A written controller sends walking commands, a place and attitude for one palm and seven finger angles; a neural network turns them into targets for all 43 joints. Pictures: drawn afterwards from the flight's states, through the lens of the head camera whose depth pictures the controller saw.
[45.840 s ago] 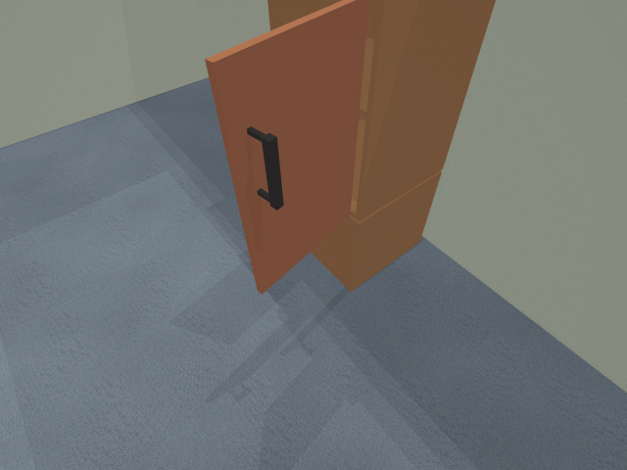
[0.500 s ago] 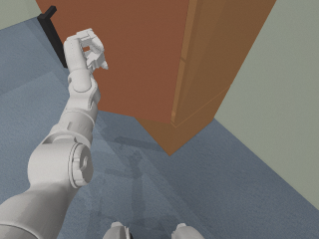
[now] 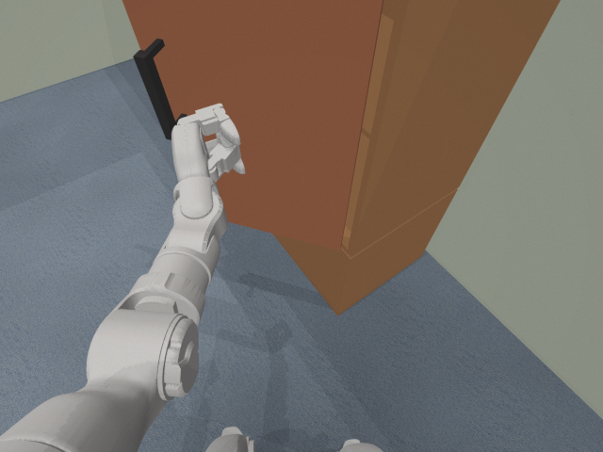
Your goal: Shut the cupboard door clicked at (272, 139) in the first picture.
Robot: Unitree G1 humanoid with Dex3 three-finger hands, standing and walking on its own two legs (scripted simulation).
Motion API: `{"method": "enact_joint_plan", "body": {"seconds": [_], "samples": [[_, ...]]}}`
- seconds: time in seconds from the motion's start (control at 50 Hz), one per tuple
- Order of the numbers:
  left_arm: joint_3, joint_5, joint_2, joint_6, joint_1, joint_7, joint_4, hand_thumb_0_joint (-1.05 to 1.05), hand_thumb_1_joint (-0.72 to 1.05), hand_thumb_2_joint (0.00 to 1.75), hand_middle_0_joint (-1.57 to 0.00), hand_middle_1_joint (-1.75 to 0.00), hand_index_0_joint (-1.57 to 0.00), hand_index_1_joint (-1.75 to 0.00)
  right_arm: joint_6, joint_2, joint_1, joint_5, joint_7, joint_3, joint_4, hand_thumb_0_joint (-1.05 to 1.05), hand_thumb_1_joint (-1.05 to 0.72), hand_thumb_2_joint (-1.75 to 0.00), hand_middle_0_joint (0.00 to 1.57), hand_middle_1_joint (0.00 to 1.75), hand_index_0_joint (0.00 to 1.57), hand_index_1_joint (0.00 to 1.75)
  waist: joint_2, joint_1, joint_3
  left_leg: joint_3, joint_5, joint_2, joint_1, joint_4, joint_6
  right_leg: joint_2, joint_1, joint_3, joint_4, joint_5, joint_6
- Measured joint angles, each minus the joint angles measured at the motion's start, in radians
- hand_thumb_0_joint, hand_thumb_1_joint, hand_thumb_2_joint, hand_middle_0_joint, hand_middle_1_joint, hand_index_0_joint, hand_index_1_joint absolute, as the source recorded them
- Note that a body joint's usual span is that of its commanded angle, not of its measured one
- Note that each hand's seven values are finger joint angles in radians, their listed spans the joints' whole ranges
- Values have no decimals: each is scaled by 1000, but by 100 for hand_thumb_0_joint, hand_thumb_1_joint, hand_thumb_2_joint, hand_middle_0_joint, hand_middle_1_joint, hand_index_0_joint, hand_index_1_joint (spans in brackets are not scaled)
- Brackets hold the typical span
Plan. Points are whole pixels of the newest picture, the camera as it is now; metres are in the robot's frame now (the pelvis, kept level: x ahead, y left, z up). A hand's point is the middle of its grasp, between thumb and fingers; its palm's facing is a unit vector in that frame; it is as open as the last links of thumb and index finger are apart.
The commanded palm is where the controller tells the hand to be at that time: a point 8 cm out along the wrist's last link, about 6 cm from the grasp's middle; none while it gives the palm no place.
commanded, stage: draw the hand back to the body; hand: left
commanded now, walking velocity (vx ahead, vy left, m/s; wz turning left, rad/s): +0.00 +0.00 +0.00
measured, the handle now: (165, 92) +0.66 +0.18 +0.10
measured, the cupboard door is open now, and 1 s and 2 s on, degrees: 38 38 38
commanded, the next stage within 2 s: step back with the hand held close in 1.54 s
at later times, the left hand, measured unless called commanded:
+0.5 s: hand (140, 207) +0.36 +0.15 +0.16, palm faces +0.12 -0.99 -0.03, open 3.1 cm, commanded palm +0.32 +0.20 +0.16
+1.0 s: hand out of the picture +0.24 +0.25 +0.20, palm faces +0.34 -0.88 -0.33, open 4.9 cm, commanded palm +0.19 +0.30 +0.21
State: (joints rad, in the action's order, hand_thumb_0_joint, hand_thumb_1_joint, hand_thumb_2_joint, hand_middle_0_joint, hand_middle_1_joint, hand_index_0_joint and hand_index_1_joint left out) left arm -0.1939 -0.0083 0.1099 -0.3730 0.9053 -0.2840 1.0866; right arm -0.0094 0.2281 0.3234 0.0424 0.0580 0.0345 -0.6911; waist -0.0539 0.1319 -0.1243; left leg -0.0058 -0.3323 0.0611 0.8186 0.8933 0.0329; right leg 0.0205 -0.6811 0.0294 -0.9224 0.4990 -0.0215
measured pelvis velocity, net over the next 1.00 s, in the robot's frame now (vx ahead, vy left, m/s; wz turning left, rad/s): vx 0.02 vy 0.02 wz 0.01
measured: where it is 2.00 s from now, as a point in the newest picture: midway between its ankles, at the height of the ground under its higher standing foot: outside the picture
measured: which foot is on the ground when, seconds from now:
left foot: down 0.00-1.00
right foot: down 0.00-1.00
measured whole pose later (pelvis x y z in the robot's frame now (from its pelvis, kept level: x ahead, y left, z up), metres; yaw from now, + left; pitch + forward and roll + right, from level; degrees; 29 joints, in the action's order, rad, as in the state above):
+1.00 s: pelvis +0.02 +0.02 +0.06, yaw +0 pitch -4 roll +0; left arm -0.20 -0.08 0.32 -0.03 -0.30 -0.08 -0.25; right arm 0.00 0.21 0.17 -0.03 -0.06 -0.06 -0.60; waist -0.08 -0.06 0.01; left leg 0.03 -0.17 0.01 0.17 0.42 0.00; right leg -0.02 -0.03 0.01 -0.40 0.30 0.01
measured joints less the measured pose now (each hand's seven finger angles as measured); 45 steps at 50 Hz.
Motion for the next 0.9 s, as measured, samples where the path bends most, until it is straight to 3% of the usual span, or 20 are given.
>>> {"method": "enact_joint_plan", "body": {"seconds": [0.1, 0.24, 0.34, 0.48, 0.64, 0.78, 0.9], "samples": [[-29, -7, 20, 0, -82, 45, -88, 2, 90, 90, -130, -150, -130, -150, 23, -3, 47, -9, 1, 1, 11, 1, -91, -90, 20, 30, 20, 30, -8, -14, -4, 26, 6, 7, -36, -28, -1, 4, 20, -26, 18, -12, 3], [-5, -83, 15, 78, -334, 102, -337, 2, 90, 90, -130, -150, -130, -150, 37, 4, 99, -49, -25, 0, 10, 1, -91, -90, 20, 30, 20, 30, -15, -52, 16, 42, 28, 9, -177, -118, -7, 6, 157, -39, 118, -46, 6], [43, -109, 25, 118, -461, 141, -505, 2, 90, 90, -130, -150, -130, -150, 15, 16, 66, -69, -47, 3, 4, 1, -91, -90, 20, 30, 20, 30, -12, -75, 30, 33, 39, 6, -249, -154, -8, 4, 241, -30, 169, -63, 8], [83, -153, 33, 224, -621, 202, -722, 2, 90, 90, -127, -148, -128, -147, -8, 34, -36, -92, -71, -8, 41, 1, -91, -90, 20, 30, 20, 30, -10, -113, 33, 35, 56, -8, -341, -202, -15, -9, 336, -29, 221, -80, 16], [154, -83, 131, 294, -830, 225, -944, 2, 90, 90, -113, -132, -114, -131, 29, 12, -172, -98, -125, -49, 110, 1, -91, -90, 20, 30, 20, 30, -2, -141, 90, 38, 119, -27, -506, -351, -24, -25, 501, -28, 371, -144, 24], [116, -74, 164, 332, -965, 215, -1120, 2, 90, 90, -95, -113, -96, -112, 20, -6, -200, -85, -128, -80, 130, 1, -91, -90, 20, 30, 20, 30, -6, -174, 125, 35, 156, -39, -596, -442, -29, -35, 599, -21, 477, -188, 30], [55, -74, 184, 345, -1103, 210, -1260, 2, 90, 90, -79, -95, -80, -94, 17, -21, -178, -74, -122, -94, 113, 1, -91, -90, 20, 30, 20, 30, -13, -186, 133, 36, 162, -46, -634, -473, -31, -41, 642, -19, 517, -199, 34]]}}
